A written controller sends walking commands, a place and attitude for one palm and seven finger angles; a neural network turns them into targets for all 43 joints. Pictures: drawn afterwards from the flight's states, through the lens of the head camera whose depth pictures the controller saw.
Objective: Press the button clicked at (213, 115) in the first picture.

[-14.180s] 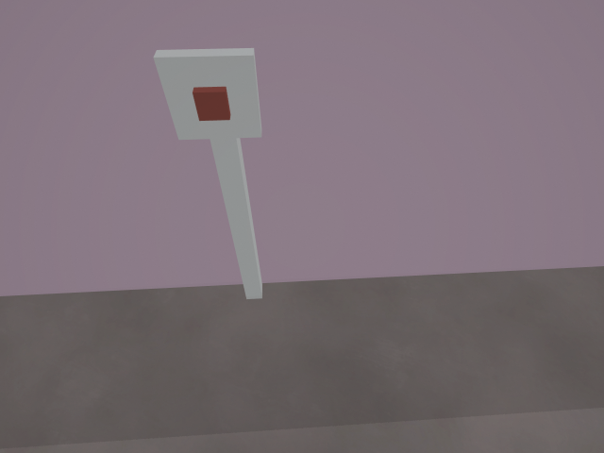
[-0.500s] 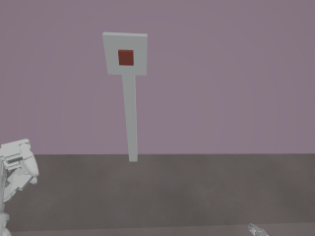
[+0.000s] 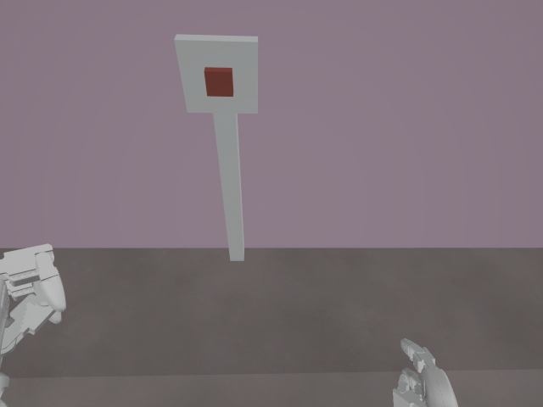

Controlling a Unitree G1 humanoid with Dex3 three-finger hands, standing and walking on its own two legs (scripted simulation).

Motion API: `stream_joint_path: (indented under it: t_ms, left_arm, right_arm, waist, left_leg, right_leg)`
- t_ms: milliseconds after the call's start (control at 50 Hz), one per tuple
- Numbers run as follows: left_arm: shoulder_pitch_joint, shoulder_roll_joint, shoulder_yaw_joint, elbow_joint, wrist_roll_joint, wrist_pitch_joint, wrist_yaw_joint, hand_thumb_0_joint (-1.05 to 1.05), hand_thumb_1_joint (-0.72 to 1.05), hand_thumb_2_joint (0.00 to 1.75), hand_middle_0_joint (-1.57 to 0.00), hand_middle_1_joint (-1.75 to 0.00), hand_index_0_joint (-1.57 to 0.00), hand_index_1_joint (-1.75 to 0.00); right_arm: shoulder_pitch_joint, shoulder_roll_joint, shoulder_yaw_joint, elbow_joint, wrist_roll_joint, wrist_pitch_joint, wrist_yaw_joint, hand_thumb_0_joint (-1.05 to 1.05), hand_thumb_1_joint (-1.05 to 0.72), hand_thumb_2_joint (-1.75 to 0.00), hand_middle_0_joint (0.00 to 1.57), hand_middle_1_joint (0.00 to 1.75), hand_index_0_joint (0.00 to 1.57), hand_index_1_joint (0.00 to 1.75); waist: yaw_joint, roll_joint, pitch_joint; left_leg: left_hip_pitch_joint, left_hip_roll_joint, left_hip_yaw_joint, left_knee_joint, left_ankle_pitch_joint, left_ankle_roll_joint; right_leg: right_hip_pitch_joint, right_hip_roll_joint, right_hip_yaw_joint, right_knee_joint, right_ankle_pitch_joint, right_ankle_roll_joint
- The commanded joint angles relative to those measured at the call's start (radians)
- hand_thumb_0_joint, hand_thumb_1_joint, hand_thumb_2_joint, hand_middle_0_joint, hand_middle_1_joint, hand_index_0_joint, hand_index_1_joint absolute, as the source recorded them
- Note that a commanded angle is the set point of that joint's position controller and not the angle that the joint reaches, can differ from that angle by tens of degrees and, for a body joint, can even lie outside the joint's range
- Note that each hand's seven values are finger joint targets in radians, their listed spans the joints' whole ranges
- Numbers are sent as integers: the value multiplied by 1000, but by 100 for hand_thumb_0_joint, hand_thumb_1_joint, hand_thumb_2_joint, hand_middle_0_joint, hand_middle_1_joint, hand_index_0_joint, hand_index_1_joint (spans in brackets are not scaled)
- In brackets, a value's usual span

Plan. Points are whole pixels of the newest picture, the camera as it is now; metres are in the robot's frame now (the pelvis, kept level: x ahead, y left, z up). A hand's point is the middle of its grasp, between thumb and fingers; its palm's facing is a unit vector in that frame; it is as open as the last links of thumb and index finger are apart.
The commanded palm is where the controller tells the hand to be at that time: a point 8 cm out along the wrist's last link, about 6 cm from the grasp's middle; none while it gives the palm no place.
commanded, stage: stop stepping back and stand still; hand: left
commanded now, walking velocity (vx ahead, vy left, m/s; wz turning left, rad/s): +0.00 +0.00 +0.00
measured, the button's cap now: (219, 81) +0.77 +0.17 +0.08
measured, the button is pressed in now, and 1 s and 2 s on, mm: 0 0 0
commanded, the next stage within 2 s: let the arm hang, fingers relaxed in 0.04 s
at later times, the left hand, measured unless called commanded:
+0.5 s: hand out of the picture -0.01 +0.20 -0.18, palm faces +0.04 -0.97 -0.22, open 3.6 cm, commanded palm none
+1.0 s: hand out of the picture -0.03 +0.17 -0.17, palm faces +0.04 -0.98 -0.18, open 7.2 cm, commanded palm none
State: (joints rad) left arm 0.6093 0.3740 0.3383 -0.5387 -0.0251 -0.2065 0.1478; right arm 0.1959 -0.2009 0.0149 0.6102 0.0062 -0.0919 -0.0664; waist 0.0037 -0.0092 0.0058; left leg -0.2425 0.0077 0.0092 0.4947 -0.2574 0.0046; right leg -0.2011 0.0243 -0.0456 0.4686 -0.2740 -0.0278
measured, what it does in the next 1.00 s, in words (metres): stands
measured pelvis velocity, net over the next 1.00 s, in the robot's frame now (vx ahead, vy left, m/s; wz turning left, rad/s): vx -0.02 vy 0.01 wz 0.01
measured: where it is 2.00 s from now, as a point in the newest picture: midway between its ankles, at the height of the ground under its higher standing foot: outside the picture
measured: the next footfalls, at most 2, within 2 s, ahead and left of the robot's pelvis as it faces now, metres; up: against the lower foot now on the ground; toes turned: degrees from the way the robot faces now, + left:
none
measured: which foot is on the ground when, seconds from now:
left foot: down 0.00-1.00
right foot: down 0.00-1.00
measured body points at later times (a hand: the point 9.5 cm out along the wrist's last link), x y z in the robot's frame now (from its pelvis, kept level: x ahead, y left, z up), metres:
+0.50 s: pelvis -0.03 +0.01 +0.00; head +0.00 +0.02 +0.45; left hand -0.01 +0.25 -0.16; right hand +0.02 -0.24 -0.14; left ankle +0.00 +0.12 -0.74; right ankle -0.02 -0.10 -0.74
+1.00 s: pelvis -0.02 +0.01 +0.00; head -0.01 +0.00 +0.45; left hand -0.03 +0.23 -0.16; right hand -0.04 -0.19 -0.16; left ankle +0.00 +0.12 -0.74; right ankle -0.02 -0.10 -0.74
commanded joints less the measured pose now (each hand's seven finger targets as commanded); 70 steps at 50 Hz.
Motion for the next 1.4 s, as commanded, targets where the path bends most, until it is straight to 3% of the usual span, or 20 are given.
stream_joint_path:
  t_ms: [0,100,120,140,180,200,220,260,280,320,360,380,400,440,480,540,720,900,1040,1380]
  left_arm:
    - [44,152,125,-219,-14,-65,21,0,90,90,-130,-150,-130,-150]
    - [50,159,132,-227,-20,-66,21,0,90,90,-130,-150,-130,-150]
    - [-123,66,-240,617,80,93,-123,0,90,90,-130,-150,-130,-150]
    - [-120,47,-212,648,58,161,-140,0,90,90,-126,-146,-126,-146]
    - [-196,15,-237,729,59,181,-148,0,90,90,-119,-138,-119,-138]
    - [-244,20,-247,784,63,184,-148,0,90,90,-115,-134,-115,-134]
    - [-268,24,-251,846,60,186,-149,0,90,90,-112,-130,-112,-130]
    - [-327,42,-261,986,57,192,-146,0,90,90,-104,-122,-104,-122]
    - [-351,42,-269,1057,54,197,-143,0,90,90,-101,-118,-101,-118]
    - [-372,22,-288,1187,48,209,-135,0,90,90,-93,-110,-93,-110]
    - [-365,6,-303,1301,42,211,-131,0,90,90,-86,-102,-86,-102]
    - [-359,2,-308,1349,39,210,-131,0,90,90,-82,-98,-82,-98]
    - [-357,3,-310,1388,39,209,-130,0,90,90,-79,-94,-79,-94]
    - [-334,-24,-312,1469,33,207,-129,0,90,90,-71,-86,-71,-86]
    - [-318,-36,-305,1519,36,206,-128,0,90,90,-64,-78,-64,-78]
    - [-308,-44,-312,1577,32,202,-127,0,90,90,-53,-66,-53,-66]
    - [-262,-88,-319,1673,30,202,-115,0,90,90,-20,-30,-20,-30]
    - [-249,-125,-315,1678,34,203,-108,0,90,90,-20,-30,-20,-30]
    - [-267,-138,-311,1672,34,196,-107,0,90,90,-20,-30,-20,-30]
    - [-314,-90,-303,1669,32,186,-112,0,90,90,-20,-30,-20,-30]
  right_arm:
    - [-73,-119,-54,-163,-1,-49,-2,0,-90,-90,20,30,20,30]
    - [-84,-123,-56,-177,0,-37,-6,0,-90,-90,20,30,20,30]
    - [-132,-319,-109,67,2,-74,89,0,-90,-90,20,30,20,30]
    - [-41,-254,-106,58,8,-12,86,0,-90,-90,20,30,20,30]
    - [-28,-222,-81,40,-10,23,78,0,-90,-90,20,30,20,30]
    - [-33,-221,-77,42,-18,32,75,0,-90,-90,20,30,20,30]
    - [-41,-231,-73,47,-23,38,71,0,-90,-90,20,30,20,30]
    - [-48,-231,-68,82,-29,54,65,0,-90,-90,20,30,20,30]
    - [-47,-224,-64,105,-33,64,62,0,-90,-90,20,30,20,30]
    - [-41,-188,-44,160,-36,80,60,0,-90,-90,20,30,20,30]
    - [-33,-154,-30,215,-33,89,58,0,-90,-90,20,30,20,30]
    - [-26,-145,-26,241,-31,92,56,0,-90,-90,20,30,20,30]
    - [-7,-140,-25,261,-28,96,54,0,-90,-90,20,30,20,30]
    - [20,-118,-24,315,-29,99,48,0,-90,-90,20,30,20,30]
    - [56,-99,-29,348,-31,103,44,0,-90,-90,20,30,20,30]
    - [110,-95,-34,395,-27,105,40,0,-90,-90,20,30,20,30]
    - [187,-48,-31,480,-22,101,31,0,-90,-90,20,30,20,30]
    - [198,-17,-33,493,-25,99,29,0,-90,-90,20,30,20,30]
    - [187,-3,-32,498,-26,90,26,0,-90,-90,20,30,20,30]
    - [138,-58,-39,497,-23,88,25,0,-90,-90,20,30,20,30]
  waist:
    - [-6,54,-127]
    - [-8,77,-123]
    - [-40,79,-33]
    - [-22,60,-106]
    - [-14,-10,-92]
    - [-12,-113,-92]
    - [-6,-155,-88]
    - [-9,-162,-90]
    - [-10,-128,-83]
    - [-8,12,-53]
    - [-1,82,-32]
    - [-2,105,-18]
    - [-2,82,-6]
    - [0,143,6]
    - [-2,164,15]
    - [-9,56,15]
    - [-8,2,62]
    - [-5,17,107]
    - [-6,26,98]
    - [-12,12,71]
  left_leg:
    - [21,73,-62,-49,322,15]
    - [20,72,-64,-66,306,14]
    - [-59,96,-68,87,400,25]
    - [-1,94,-65,70,379,20]
    - [-78,111,-126,36,246,58]
    - [-95,114,-153,26,254,65]
    - [-102,107,-155,29,252,68]
    - [-61,78,-136,26,250,55]
    - [-42,72,-130,12,243,50]
    - [-39,73,-130,-44,227,42]
    - [-46,73,-128,-90,158,38]
    - [-40,70,-126,-105,119,36]
    - [-46,73,-131,-118,90,35]
    - [-36,69,-122,-138,28,33]
    - [-48,68,-121,-152,-29,34]
    - [-13,70,-115,-146,-14,35]
    - [-5,81,-115,-171,28,43]
    - [-30,77,-112,-184,-2,40]
    - [-16,77,-101,-174,80,36]
    - [51,83,-87,-163,136,28]
  right_leg:
    - [94,-92,101,-61,355,11]
    - [87,-86,97,-71,333,13]
    - [-50,-164,32,79,444,-8]
    - [-65,-144,98,58,360,-16]
    - [-74,-117,62,72,179,-10]
    - [-52,-108,60,72,169,-12]
    - [-30,-121,73,54,185,-17]
    - [-19,-147,103,25,218,-37]
    - [-19,-150,111,9,210,-41]
    - [-1,-135,104,-6,154,-31]
    - [25,-124,106,-47,88,-20]
    - [24,-123,111,-70,58,-24]
    - [31,-118,104,-91,28,-24]
    - [27,-121,111,-124,-11,-30]
    - [34,-118,106,-144,-34,-36]
    - [19,-124,101,-168,-49,-39]
    - [5,-117,74,-150,-18,-33]
    - [-20,-110,76,-140,-24,-27]
    - [0,-118,83,-139,42,-25]
    - [18,-127,96,-172,74,-31]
